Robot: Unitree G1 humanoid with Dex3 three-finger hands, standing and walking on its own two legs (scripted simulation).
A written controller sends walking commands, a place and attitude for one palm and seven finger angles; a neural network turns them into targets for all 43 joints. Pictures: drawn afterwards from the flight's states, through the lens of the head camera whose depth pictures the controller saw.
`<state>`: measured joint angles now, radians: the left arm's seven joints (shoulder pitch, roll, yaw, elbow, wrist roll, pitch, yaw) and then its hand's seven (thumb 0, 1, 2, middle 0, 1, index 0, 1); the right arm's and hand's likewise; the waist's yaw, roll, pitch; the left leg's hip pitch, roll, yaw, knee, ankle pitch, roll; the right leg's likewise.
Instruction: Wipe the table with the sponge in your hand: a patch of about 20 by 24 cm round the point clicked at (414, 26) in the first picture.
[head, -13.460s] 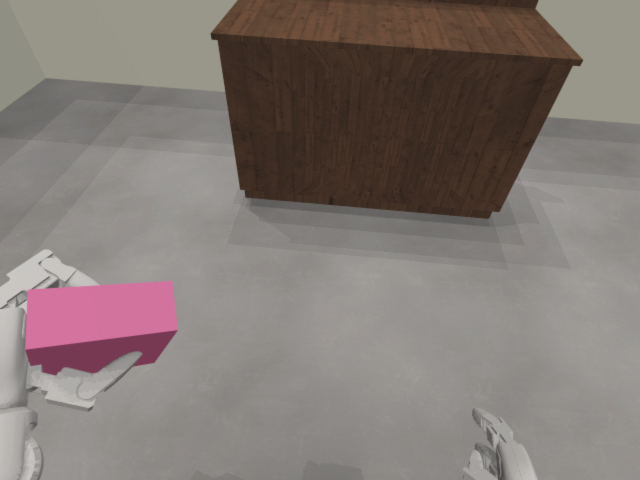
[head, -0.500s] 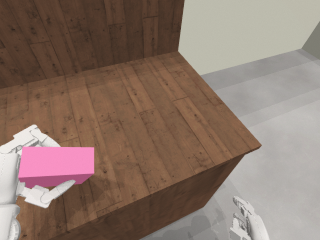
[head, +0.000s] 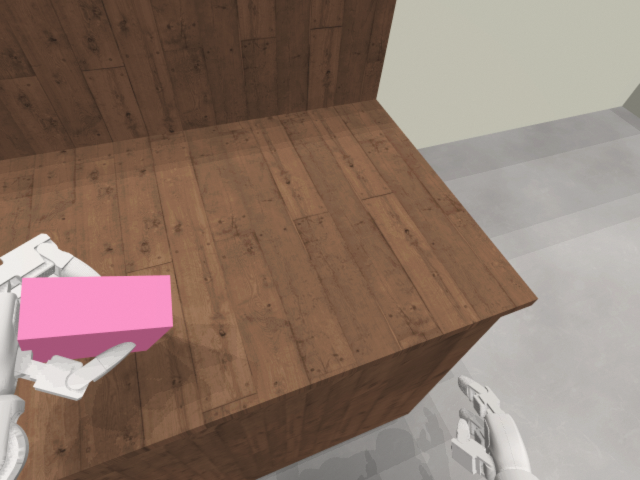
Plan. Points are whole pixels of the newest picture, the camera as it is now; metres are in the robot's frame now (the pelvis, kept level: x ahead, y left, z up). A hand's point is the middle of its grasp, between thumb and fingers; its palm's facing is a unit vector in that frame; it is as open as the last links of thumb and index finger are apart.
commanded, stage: look again from close up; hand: left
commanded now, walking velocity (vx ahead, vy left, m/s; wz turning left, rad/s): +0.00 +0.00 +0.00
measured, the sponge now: (116, 319) +0.23 +0.23 +0.12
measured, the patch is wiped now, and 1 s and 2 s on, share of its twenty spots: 0.00 0.00 0.00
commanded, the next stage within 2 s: come to a stop and stand still in 0.22 s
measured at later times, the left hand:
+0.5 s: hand (55, 279) +0.24 +0.26 +0.18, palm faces +0.44 -0.80 -0.41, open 9.2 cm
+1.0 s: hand (99, 302) +0.23 +0.23 +0.16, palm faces +0.36 -0.87 -0.33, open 9.2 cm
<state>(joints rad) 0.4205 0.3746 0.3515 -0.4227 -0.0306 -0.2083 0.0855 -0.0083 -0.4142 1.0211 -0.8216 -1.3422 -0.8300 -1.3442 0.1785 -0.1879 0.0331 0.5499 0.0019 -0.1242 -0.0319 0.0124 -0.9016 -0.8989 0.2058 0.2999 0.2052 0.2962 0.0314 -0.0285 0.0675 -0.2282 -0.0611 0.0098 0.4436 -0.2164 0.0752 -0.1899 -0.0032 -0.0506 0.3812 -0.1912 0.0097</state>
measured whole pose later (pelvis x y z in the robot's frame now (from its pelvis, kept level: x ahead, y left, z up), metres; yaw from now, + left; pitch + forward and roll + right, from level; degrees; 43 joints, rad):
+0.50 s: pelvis -0.01 -0.02 +0.00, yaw +0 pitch +0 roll -1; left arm 0.24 0.45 0.45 -0.33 -0.04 -0.26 0.08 -0.01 -0.41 1.02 -0.82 -1.35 -0.83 -1.35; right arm 0.21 -0.21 0.02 0.59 0.00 -0.17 -0.01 0.01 -0.90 -0.90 0.20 0.30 0.20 0.30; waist 0.03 -0.03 0.07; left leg -0.27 -0.04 0.01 0.47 -0.21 0.06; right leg -0.24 0.02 -0.05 0.41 -0.18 -0.02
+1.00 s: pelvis +0.01 -0.01 +0.00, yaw +0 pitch +0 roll -1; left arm 0.40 0.35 0.32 -0.47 -0.04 -0.25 0.10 -0.01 -0.40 1.03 -0.80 -1.37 -0.81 -1.38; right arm 0.16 -0.20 0.03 0.57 0.00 -0.17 -0.02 0.01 -0.90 -0.90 0.21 0.30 0.20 0.30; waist 0.03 -0.04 0.04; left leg -0.22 -0.04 0.01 0.46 -0.23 0.06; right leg -0.18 0.01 -0.05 0.39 -0.20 -0.01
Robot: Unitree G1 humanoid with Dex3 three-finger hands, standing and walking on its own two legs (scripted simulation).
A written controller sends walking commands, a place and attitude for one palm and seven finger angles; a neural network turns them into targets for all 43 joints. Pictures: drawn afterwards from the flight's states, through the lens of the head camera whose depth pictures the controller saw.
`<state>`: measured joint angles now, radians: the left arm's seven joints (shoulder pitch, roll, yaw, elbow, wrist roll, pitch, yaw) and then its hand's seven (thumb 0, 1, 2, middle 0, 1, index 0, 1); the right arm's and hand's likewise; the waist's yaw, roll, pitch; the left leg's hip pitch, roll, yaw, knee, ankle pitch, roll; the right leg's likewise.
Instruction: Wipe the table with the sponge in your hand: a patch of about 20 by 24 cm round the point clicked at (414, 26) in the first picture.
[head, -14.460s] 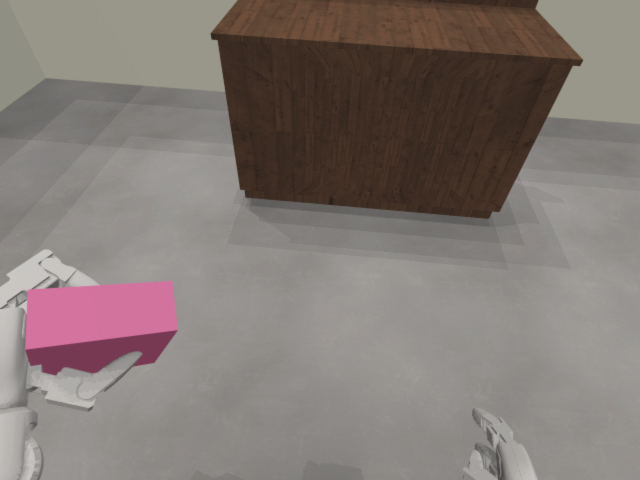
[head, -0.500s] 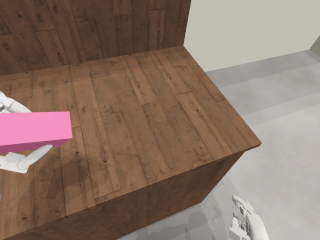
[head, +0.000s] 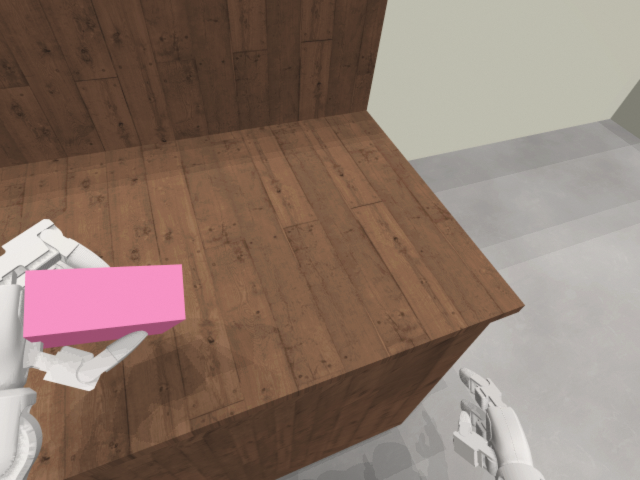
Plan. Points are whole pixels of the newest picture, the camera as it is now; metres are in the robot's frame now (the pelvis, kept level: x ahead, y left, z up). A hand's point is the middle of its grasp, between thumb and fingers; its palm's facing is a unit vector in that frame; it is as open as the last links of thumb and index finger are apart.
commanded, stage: come to a stop and stand still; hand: left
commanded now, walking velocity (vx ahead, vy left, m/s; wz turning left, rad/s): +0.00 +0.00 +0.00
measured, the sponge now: (128, 306) +0.23 +0.21 +0.15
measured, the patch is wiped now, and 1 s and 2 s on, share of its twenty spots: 0.00 0.00 0.00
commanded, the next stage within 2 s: look again from close up in 0.24 s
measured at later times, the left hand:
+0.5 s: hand (69, 320) +0.21 +0.25 +0.15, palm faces +0.37 -0.85 -0.38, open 9.2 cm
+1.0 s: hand (69, 312) +0.21 +0.24 +0.17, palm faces +0.28 -0.77 -0.57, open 9.2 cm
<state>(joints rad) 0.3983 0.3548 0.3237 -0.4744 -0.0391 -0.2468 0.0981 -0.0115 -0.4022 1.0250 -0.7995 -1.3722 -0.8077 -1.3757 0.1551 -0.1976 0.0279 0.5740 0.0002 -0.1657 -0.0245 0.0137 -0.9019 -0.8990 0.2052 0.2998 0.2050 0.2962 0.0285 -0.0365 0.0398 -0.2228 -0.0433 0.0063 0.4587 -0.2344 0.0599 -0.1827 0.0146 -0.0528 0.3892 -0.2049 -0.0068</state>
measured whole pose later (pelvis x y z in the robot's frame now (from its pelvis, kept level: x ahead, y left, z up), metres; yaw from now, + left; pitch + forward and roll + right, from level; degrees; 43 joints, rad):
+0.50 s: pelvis -0.01 +0.00 +0.00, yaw +0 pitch +0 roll -2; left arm 0.43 0.37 0.35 -0.45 -0.04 -0.20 0.11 -0.01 -0.40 1.03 -0.80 -1.37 -0.81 -1.38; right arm 0.21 -0.20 0.03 0.58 0.00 -0.13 -0.04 0.01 -0.90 -0.90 0.21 0.30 0.21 0.30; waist 0.02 -0.02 0.05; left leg -0.22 -0.05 0.00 0.43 -0.21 0.06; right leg -0.17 0.01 -0.06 0.36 -0.18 0.00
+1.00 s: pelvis -0.02 -0.01 -0.01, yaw -1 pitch -2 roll +0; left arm 0.31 0.48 0.38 -0.46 0.00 0.14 -0.07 -0.01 -0.40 1.03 -0.79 -1.38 -0.80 -1.39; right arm 0.15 -0.26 0.04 0.58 0.00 -0.09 -0.01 0.01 -0.90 -0.90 0.21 0.30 0.21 0.30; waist 0.05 0.05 0.00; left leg -0.24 -0.05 0.03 0.52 -0.25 0.05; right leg -0.24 0.02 0.00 0.54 -0.26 -0.02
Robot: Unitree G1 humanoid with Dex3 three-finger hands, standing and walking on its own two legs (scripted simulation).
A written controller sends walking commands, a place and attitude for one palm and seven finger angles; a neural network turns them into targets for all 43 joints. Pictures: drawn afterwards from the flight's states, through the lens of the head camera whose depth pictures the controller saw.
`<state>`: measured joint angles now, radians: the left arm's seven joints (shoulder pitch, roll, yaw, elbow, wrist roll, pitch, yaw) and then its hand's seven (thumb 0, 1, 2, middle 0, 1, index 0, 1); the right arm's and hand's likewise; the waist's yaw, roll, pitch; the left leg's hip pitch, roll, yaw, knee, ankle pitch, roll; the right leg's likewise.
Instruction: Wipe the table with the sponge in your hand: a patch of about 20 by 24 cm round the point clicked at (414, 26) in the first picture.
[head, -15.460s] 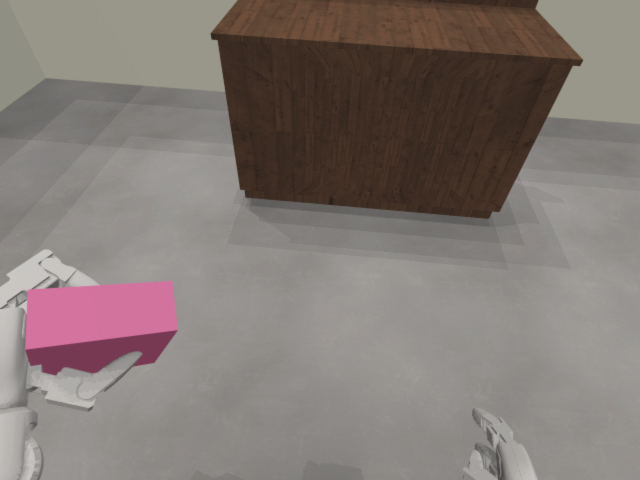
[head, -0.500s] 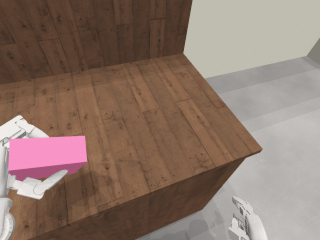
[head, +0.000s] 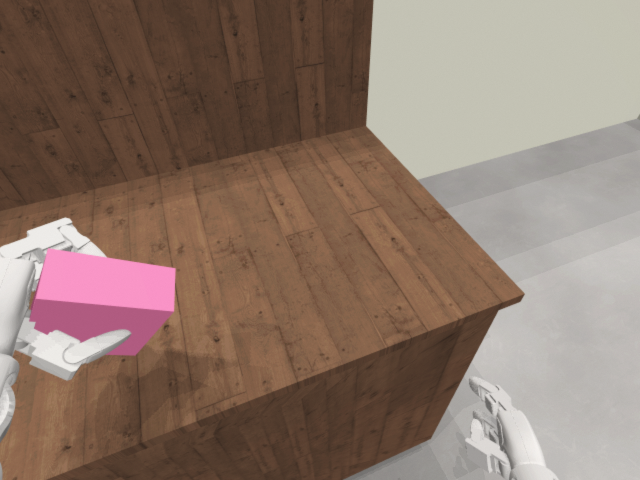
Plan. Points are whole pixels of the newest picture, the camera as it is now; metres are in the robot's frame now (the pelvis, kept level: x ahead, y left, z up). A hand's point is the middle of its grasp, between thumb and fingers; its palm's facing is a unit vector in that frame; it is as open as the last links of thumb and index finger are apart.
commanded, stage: turn the palm down, sponge in hand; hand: left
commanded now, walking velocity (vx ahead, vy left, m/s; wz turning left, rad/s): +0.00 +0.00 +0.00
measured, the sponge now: (116, 311) +0.23 +0.24 +0.15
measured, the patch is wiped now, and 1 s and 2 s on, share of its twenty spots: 0.00 0.00 0.00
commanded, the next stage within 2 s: move the sponge above the wiping area in 1.94 s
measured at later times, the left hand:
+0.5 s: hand (125, 302) +0.23 +0.22 +0.18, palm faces +0.23 -0.52 -0.82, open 9.2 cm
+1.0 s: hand (92, 291) +0.23 +0.24 +0.19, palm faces +0.29 -0.28 -0.91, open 9.2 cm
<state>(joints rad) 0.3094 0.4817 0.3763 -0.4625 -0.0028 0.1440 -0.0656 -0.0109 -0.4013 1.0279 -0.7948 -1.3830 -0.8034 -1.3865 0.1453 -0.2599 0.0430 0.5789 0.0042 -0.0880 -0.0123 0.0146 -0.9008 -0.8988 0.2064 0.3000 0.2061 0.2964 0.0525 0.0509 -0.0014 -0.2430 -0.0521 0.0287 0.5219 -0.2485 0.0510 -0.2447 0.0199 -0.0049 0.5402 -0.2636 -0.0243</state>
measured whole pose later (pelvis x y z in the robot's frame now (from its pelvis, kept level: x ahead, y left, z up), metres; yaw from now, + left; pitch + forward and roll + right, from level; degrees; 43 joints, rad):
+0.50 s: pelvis -0.01 -0.06 -0.01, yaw +1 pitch -2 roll +1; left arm 0.21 0.65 0.31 -0.34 0.20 0.13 -0.08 -0.01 -0.41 1.03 -0.80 -1.38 -0.81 -1.38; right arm 0.15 -0.26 0.03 0.59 0.02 -0.05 -0.14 0.01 -0.90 -0.90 0.21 0.30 0.20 0.30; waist 0.06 0.08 0.01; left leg -0.31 0.01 -0.02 0.64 -0.29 -0.03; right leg -0.30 0.08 -0.06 0.64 -0.31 -0.10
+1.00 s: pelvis +0.00 -0.03 -0.01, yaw +1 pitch -2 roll +1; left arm 0.21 0.66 0.18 -0.50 0.47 0.35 -0.02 -0.01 -0.41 1.03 -0.81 -1.37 -0.81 -1.38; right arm 0.08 -0.25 0.05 0.58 0.05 -0.01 -0.14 0.01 -0.90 -0.90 0.20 0.30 0.20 0.30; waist 0.11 0.09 -0.02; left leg -0.26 -0.02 0.00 0.58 -0.28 0.01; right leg -0.26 0.05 -0.03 0.60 -0.30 -0.07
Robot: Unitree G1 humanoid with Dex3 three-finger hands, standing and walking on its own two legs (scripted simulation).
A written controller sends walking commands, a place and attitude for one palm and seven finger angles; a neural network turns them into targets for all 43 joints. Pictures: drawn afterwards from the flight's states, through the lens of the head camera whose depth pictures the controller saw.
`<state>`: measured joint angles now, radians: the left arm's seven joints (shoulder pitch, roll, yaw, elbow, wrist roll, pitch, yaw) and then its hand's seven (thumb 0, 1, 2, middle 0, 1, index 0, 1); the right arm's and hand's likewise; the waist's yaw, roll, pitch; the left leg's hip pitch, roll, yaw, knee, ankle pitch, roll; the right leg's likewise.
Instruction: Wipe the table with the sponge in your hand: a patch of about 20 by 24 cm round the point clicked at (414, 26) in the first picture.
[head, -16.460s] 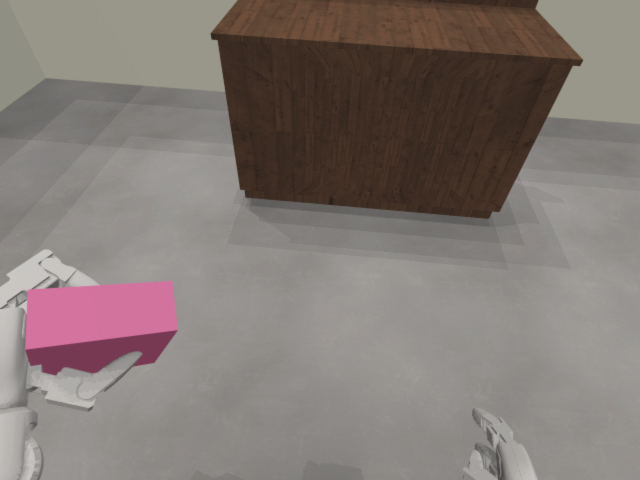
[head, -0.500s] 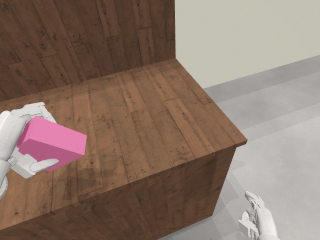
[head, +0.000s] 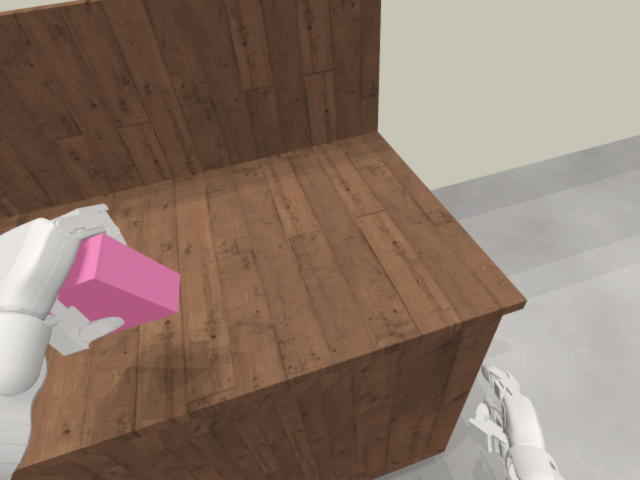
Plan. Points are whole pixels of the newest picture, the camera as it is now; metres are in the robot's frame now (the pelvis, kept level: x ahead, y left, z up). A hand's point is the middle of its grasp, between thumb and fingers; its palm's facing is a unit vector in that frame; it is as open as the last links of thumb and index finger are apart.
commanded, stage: turn the palm down, sponge in hand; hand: left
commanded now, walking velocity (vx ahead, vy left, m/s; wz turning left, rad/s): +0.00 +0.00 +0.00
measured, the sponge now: (107, 297) +0.24 +0.27 +0.16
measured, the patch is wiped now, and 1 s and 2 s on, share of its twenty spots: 0.00 0.00 0.00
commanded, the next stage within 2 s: move the sponge above the wiping area in 0.94 s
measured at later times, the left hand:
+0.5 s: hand (41, 255) +0.23 +0.30 +0.23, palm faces +0.33 -0.06 -0.94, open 9.2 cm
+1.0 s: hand (51, 263) +0.23 +0.29 +0.23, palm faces +0.31 -0.06 -0.95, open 9.2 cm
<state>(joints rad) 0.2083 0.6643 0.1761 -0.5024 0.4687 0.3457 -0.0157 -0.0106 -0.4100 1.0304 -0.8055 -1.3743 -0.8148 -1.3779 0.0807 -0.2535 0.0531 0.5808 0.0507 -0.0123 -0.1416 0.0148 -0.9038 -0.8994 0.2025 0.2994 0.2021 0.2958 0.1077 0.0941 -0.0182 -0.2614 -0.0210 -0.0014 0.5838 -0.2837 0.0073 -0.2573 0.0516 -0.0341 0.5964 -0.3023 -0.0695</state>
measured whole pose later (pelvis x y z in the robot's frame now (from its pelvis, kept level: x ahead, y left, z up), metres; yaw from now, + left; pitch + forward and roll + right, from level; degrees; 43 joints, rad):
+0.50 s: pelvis -0.02 +0.01 +0.01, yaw -1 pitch -4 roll +1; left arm -0.01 0.65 0.07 -0.39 0.74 0.51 -0.07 -0.01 -0.41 1.03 -0.81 -1.37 -0.82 -1.38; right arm -0.01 -0.27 0.08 0.65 0.06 0.04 -0.10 0.01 -0.90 -0.90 0.20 0.30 0.18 0.29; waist 0.14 0.12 0.00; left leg -0.17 -0.04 0.01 0.44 -0.19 0.02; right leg -0.18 0.04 -0.02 0.48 -0.22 -0.06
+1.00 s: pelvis -0.02 -0.01 +0.01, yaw +0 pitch -5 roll +1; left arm -0.02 0.62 0.06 -0.33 0.76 0.54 -0.09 -0.01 -0.41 1.03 -0.80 -1.38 -0.81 -1.38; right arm -0.03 -0.26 0.08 0.67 0.06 0.03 -0.09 0.02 -0.90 -0.90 0.20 0.30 0.21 0.30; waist 0.13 0.14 -0.01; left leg -0.17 -0.02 0.00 0.45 -0.19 0.00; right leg -0.18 0.06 -0.03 0.48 -0.22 -0.08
